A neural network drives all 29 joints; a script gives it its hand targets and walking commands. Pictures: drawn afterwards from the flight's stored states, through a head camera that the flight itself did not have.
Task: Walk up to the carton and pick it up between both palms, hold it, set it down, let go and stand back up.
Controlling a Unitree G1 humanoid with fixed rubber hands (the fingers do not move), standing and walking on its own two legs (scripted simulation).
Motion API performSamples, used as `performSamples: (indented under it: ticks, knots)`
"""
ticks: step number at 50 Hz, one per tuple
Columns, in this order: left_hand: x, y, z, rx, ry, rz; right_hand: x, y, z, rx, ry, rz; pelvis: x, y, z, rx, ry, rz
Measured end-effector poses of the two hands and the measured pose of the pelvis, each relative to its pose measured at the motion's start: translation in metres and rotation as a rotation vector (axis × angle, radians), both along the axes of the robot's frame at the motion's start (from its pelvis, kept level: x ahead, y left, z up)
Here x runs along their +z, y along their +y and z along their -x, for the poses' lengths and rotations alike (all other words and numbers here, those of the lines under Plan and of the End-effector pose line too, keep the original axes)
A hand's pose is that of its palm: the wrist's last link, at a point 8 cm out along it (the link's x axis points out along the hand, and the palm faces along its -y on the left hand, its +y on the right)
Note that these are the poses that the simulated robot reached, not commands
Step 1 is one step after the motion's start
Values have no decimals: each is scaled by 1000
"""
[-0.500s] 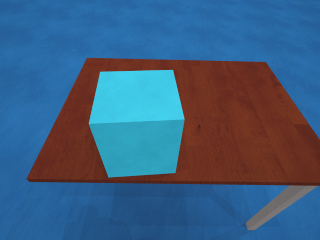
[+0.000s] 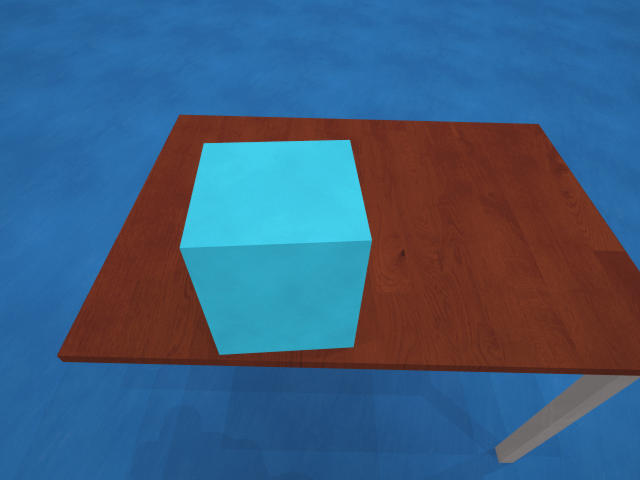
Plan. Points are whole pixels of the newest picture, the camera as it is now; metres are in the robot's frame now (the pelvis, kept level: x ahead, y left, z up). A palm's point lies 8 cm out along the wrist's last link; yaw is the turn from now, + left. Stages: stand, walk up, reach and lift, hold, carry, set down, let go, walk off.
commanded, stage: stand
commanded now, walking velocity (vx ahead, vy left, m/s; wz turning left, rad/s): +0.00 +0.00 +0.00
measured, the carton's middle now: (282, 250) +0.44 +0.06 +0.03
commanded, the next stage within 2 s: none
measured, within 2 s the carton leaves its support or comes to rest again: neither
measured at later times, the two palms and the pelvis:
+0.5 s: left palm out of the picture -0.04 +0.19 -0.15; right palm out of the picture -0.06 -0.20 -0.14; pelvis +0.00 +0.00 +0.00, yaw +0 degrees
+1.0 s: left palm out of the picture -0.02 +0.19 -0.15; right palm out of the picture -0.03 -0.20 -0.15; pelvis +0.01 +0.00 +0.00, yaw +0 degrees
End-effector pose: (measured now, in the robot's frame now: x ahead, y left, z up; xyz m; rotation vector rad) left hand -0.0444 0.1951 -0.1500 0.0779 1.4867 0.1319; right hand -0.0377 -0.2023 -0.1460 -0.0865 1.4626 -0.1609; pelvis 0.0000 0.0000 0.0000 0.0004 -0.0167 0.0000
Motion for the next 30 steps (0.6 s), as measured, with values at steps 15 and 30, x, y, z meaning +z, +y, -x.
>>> performSamples:
  ticks: [15, 30]
  knots:
    - [0, -1, 1, 2, 9, 4, 0, 0, 6, -8, 19, -2, 0, -1, -3, -3, 2, 1]
    - [0, -2, -6, 10, 2, 7, 1, 6, 12, -15, 41, -7, 0, 1, -6, -2, 8, 0]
